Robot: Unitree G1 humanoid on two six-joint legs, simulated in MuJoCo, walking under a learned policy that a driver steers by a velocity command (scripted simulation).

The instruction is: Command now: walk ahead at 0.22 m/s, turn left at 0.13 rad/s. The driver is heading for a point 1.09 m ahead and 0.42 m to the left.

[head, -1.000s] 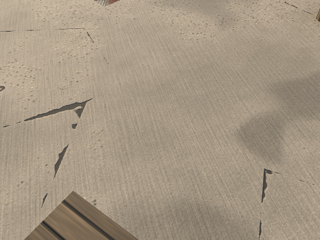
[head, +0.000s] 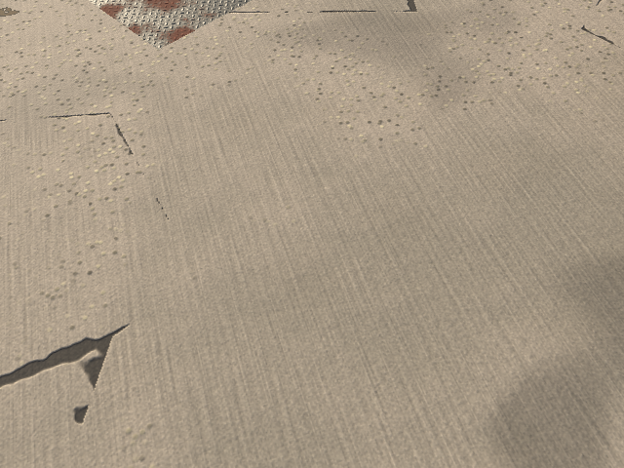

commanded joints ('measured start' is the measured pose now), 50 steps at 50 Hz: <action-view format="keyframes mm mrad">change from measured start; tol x32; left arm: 1 -45 118 21 -34 13 -18 14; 50 -14 194 49 -144 -11 87 74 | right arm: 1 131 -20 -9 -12 1 26 -11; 50 -103 -83 -42 -326 -5 111 -18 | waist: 1 -63 -121 -112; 17 -51 279 -293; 50 36 -204 -93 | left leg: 1 36 34 -17 -125 105 -18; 13 37 -10 71 -527 175 42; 17 607 327 -527 -721 1017 404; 21 390 162 -297 -796 528 235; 35 302 85 -439 -793 305 203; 40 -116 -219 -128 -262 -247 18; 45 -120 -131 -100 105 -23 -70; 50 -63 -84 -42 -187 -12 -97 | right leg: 1 53 -256 93 -149 693 -179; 15 166 -225 -50 244 355 -8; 17 -306 49 9 780 -581 109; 37 26 10 147 33 -93 89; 40 168 -436 610 -135 185 -184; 50 249 -278 218 -68 272 -158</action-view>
